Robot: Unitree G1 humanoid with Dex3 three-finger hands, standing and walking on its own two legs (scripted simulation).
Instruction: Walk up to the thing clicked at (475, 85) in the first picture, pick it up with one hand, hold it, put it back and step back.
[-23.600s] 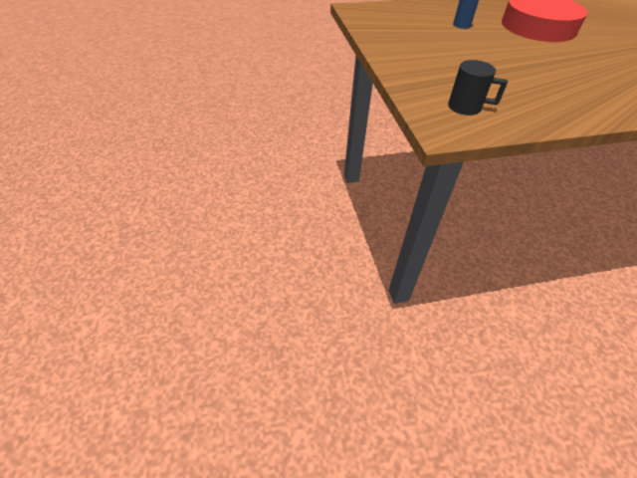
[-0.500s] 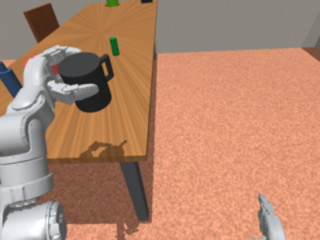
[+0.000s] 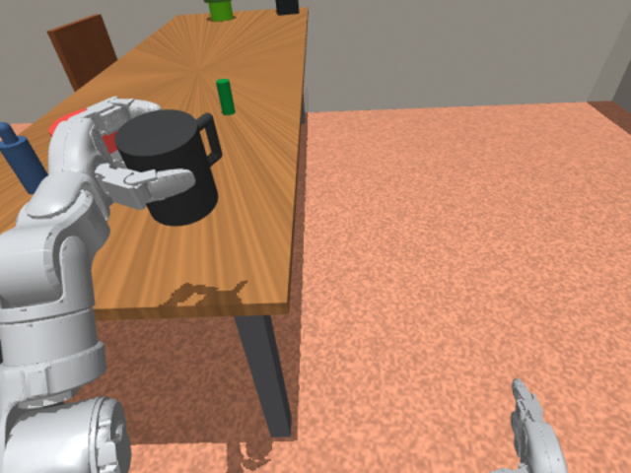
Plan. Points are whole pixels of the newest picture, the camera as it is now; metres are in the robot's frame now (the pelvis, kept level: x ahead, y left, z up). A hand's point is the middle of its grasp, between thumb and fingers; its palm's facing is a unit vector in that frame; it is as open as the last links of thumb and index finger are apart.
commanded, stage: hold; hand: left
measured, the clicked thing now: (182, 160) +0.36 +0.15 +0.27
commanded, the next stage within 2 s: crouch in 1.52 s
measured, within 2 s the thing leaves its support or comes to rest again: neither
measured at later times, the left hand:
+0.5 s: hand (151, 163) +0.34 +0.17 +0.28, palm faces +0.20 -0.98 +0.01, open 11.2 cm
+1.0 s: hand (151, 162) +0.35 +0.17 +0.28, palm faces +0.18 -0.98 +0.01, open 11.2 cm
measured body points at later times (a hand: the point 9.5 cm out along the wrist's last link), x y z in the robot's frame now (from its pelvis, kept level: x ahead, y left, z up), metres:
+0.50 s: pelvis -0.01 +0.00 +0.00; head -0.06 -0.03 +0.45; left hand +0.33 +0.22 +0.29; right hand +0.17 -0.26 -0.06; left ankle +0.03 +0.12 -0.73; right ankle +0.01 -0.14 -0.73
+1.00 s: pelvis -0.01 +0.00 +0.00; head -0.06 -0.03 +0.45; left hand +0.33 +0.22 +0.28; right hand +0.17 -0.26 -0.06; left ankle +0.03 +0.12 -0.73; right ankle +0.01 -0.14 -0.73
